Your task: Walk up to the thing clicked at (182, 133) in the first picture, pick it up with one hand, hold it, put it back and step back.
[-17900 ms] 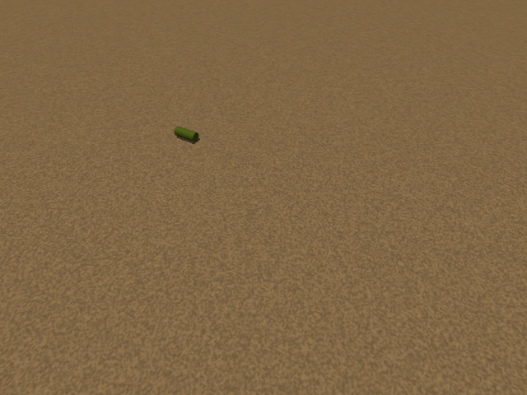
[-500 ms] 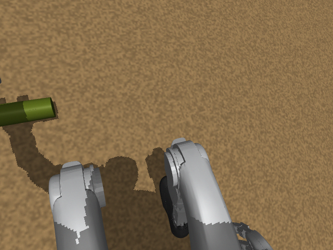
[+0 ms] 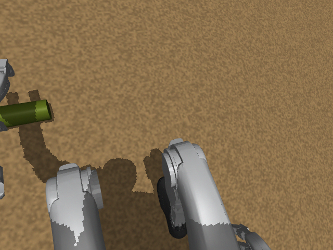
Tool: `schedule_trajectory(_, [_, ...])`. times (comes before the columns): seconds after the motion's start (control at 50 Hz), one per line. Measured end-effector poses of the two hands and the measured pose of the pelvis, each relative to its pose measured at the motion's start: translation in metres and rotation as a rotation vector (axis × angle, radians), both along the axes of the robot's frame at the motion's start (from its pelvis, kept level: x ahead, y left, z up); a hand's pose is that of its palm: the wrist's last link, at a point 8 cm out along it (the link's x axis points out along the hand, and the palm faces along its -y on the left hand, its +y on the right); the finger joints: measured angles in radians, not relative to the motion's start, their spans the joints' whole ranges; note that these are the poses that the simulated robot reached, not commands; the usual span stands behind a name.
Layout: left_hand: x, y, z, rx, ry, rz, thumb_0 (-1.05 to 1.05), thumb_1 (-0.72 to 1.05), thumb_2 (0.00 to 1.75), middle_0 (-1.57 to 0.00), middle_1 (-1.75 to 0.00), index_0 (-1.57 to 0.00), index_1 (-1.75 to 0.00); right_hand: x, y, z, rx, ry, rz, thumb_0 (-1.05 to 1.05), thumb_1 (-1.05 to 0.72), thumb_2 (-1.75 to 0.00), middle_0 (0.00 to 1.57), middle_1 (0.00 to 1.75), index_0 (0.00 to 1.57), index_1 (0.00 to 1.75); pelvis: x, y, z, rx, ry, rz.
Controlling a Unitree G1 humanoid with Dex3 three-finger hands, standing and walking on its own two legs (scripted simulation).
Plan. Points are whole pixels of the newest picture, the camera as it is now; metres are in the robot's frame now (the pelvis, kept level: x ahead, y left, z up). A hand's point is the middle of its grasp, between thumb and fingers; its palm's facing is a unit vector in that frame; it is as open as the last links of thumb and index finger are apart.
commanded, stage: approach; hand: left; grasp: from above
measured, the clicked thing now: (21, 114) +0.49 +0.28 -0.29
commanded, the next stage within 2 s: close in in 0.42 s
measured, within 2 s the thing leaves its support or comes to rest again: neither
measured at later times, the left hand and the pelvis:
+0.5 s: hand out of the picture +0.47 +0.31 -0.17, palm faces -0.46 -0.09 -0.89, open 13.8 cm; pelvis +0.00 +0.00 -0.01, yaw +0 degrees
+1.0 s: hand (5, 110) +0.48 +0.29 -0.21, palm faces -0.46 -0.11 -0.88, open 13.9 cm; pelvis +0.00 +0.00 -0.01, yaw -2 degrees
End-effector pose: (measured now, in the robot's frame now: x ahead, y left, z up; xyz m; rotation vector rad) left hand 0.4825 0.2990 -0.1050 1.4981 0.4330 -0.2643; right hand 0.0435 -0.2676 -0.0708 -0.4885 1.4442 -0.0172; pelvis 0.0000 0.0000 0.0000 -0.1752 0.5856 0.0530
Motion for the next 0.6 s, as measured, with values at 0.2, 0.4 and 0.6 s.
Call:
schedule_trajectory(0.2, [0.028, -0.036, -0.005, 0.001, -0.032, 0.022, 0.0, -0.53, 1.03, -0.11, -1.03, -0.09, -1.04, -0.025, 0.0, 0.004, -0.003, 0.024, -0.055, 0.0, -0.91, -0.89, 0.2, 0.3, 0.2, 0.3, 0.002, -0.001, -0.002, -0.002, 0.015, -0.013])
schedule_trajectory(0.4, [0.002, -0.005, -0.019, 0.018, 0.045, 0.108, 0.0, -0.51, 1.02, -0.13, -1.0, -0.11, -1.01, -0.033, 0.004, -0.007, 0.045, 0.06, -0.066, 0.0, -0.9, -0.89, 0.2, 0.3, 0.2, 0.3, 0.0, -0.003, -0.005, 0.008, -0.003, -0.013])
schedule_trajectory(0.6, [0.005, 0.017, -0.003, 0.008, 0.012, 0.047, 0.0, -0.51, 1.07, -0.13, -1.03, -0.11, -1.05, 0.0, -0.004, -0.005, -0.003, 0.033, 0.008, 0.0, -0.91, -0.89, 0.2, 0.3, 0.21, 0.3, 0.002, -0.002, -0.004, -0.004, 0.0, -0.001])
